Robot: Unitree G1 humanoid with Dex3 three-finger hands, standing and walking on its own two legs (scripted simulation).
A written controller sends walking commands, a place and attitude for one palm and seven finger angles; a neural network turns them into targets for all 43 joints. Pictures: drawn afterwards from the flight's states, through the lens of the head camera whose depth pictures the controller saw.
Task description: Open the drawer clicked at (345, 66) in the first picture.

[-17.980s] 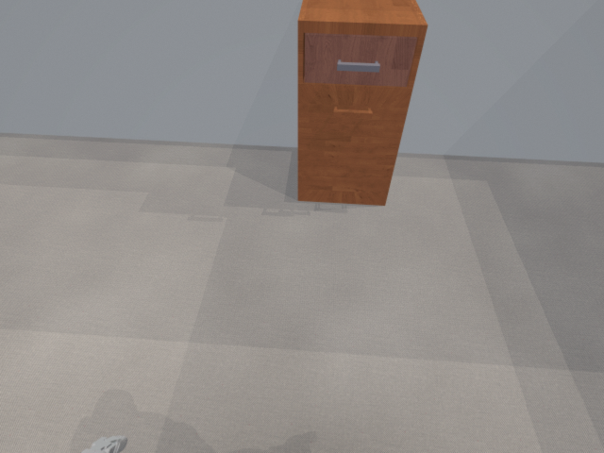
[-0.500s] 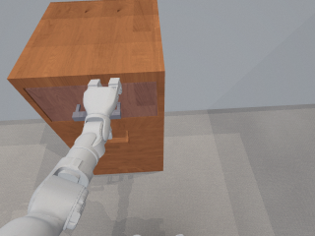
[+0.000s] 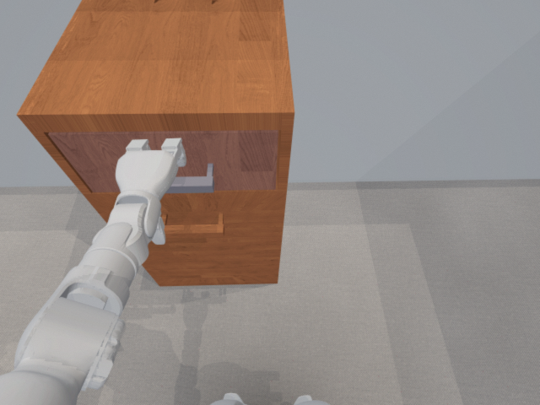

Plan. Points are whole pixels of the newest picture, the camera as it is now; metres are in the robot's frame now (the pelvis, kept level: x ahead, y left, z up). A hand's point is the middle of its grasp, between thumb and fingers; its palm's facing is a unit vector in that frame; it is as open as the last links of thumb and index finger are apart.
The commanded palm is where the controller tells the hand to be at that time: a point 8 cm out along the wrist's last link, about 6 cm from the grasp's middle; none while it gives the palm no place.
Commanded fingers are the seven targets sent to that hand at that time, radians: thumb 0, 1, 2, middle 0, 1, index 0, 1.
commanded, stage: move the hooked fingers above the handle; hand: left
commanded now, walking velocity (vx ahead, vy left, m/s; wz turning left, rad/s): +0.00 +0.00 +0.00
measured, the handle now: (174, 176) +0.52 +0.17 -0.03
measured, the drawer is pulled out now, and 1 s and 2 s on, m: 0.00 0.00 0.00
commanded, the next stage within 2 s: none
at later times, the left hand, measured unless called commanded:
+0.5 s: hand (171, 176) +0.47 +0.15 +0.03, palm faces -0.01 -0.05 -1.00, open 13.7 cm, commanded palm +0.44 +0.15 +0.09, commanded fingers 0.00 -0.50 0.30 -0.30 -1.20 -0.30 -1.20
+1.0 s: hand (177, 176) +0.47 +0.14 +0.03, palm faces +0.00 -0.05 -1.00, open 13.6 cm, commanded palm +0.44 +0.15 +0.09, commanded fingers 0.00 -0.50 0.30 -0.30 -1.20 -0.30 -1.20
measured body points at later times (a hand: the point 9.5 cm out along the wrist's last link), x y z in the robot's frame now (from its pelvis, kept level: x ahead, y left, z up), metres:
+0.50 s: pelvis +0.01 +0.02 +0.01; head +0.07 +0.01 +0.45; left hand +0.46 +0.15 +0.09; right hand +0.08 -0.23 -0.13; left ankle +0.01 +0.07 -0.70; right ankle -0.01 -0.07 -0.70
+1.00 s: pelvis +0.01 +0.01 +0.01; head +0.07 +0.00 +0.45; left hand +0.46 +0.14 +0.08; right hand +0.06 -0.24 -0.13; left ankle +0.01 +0.07 -0.70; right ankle -0.01 -0.07 -0.70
